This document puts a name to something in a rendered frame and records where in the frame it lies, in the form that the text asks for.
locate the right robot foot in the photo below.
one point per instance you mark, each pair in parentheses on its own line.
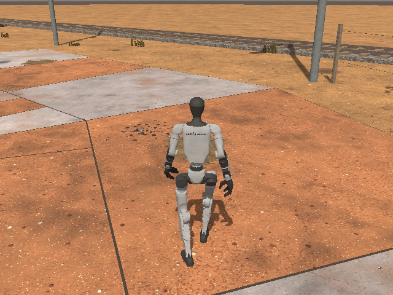
(203,238)

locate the robot left hand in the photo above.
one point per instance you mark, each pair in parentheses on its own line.
(173,170)

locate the left robot forearm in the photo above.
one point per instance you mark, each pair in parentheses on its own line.
(169,160)

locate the robot right thigh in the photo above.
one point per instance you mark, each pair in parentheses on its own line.
(210,180)

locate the right robot upper arm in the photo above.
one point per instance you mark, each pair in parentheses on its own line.
(218,139)

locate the right robot forearm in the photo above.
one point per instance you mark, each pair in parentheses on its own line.
(225,168)

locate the robot right hand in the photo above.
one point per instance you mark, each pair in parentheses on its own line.
(228,188)

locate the left robot upper arm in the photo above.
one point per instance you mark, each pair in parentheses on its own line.
(177,129)

